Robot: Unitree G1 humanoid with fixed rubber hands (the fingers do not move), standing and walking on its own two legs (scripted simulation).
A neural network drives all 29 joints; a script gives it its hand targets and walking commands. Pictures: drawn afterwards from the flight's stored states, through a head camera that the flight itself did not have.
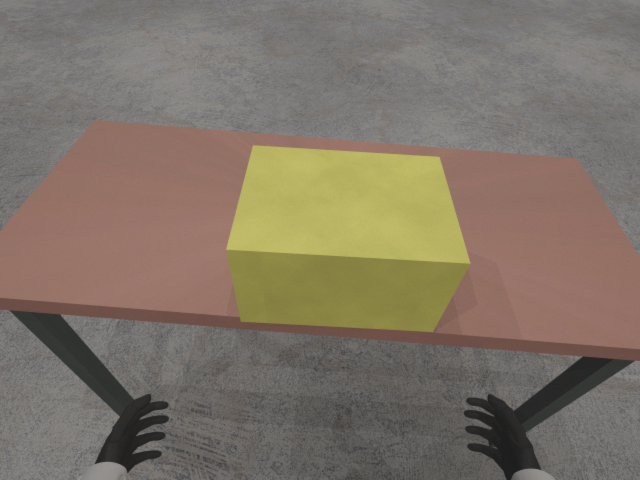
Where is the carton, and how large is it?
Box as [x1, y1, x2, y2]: [226, 145, 470, 331]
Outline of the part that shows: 253,145 226,248 241,321 432,331 470,263 439,157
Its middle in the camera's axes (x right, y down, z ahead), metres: +0.03 -0.01 +0.63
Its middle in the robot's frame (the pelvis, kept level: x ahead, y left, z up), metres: +0.47 -0.02 +0.01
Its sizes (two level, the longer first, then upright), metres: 0.311 0.228 0.178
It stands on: a table, 0.70 m high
